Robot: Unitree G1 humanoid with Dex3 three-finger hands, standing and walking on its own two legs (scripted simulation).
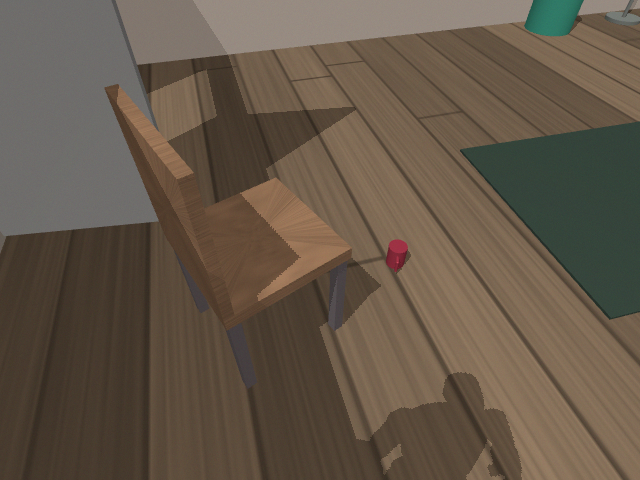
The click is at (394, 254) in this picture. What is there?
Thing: mug
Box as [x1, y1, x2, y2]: [386, 239, 407, 271]
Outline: 398,239 392,240 389,243 386,258 386,263 393,268 394,271 396,271 398,268 402,266 407,249 407,245 405,242
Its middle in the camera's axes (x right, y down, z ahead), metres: +0.32 +0.07 +1.59
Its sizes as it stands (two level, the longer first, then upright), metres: 0.110 0.076 0.100
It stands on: the floor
